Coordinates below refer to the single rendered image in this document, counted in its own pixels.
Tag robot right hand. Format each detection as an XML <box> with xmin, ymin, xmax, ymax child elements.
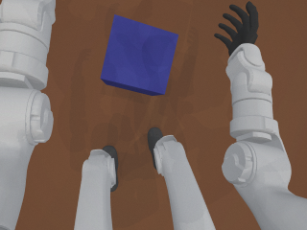
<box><xmin>214</xmin><ymin>1</ymin><xmax>259</xmax><ymax>56</ymax></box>

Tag carton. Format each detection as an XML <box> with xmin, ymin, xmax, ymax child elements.
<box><xmin>100</xmin><ymin>14</ymin><xmax>178</xmax><ymax>96</ymax></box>

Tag robot left upper arm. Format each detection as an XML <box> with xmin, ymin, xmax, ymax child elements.
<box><xmin>0</xmin><ymin>86</ymin><xmax>54</xmax><ymax>230</ymax></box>

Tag robot right foot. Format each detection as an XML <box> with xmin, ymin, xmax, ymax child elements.
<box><xmin>147</xmin><ymin>127</ymin><xmax>163</xmax><ymax>170</ymax></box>

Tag robot right forearm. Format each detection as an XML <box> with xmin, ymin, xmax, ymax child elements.
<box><xmin>225</xmin><ymin>43</ymin><xmax>292</xmax><ymax>168</ymax></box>

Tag robot foot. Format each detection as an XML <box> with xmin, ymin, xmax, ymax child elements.
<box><xmin>102</xmin><ymin>146</ymin><xmax>119</xmax><ymax>192</ymax></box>
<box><xmin>147</xmin><ymin>127</ymin><xmax>163</xmax><ymax>170</ymax></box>

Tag robot left forearm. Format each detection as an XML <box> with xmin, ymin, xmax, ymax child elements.
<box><xmin>0</xmin><ymin>0</ymin><xmax>56</xmax><ymax>91</ymax></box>

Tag robot right upper arm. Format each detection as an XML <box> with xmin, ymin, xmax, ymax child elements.
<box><xmin>222</xmin><ymin>141</ymin><xmax>307</xmax><ymax>230</ymax></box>

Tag robot left foot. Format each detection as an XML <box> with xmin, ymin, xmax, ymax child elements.
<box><xmin>102</xmin><ymin>146</ymin><xmax>119</xmax><ymax>192</ymax></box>

